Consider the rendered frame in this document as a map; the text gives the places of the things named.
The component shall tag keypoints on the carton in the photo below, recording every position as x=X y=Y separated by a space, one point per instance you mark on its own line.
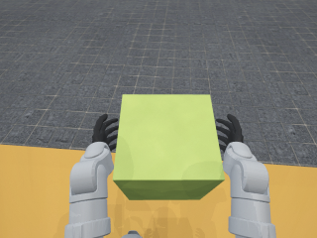
x=167 y=147

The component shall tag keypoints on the robot right forearm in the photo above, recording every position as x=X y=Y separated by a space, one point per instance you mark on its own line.
x=249 y=192

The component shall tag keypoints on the robot left shin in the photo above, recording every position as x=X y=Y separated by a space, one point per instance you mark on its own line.
x=133 y=232

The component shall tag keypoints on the robot right hand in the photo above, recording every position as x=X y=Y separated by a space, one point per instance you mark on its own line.
x=235 y=133

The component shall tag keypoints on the robot left forearm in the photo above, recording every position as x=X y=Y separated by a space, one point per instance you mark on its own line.
x=88 y=190

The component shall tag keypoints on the robot left hand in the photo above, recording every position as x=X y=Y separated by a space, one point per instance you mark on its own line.
x=100 y=133

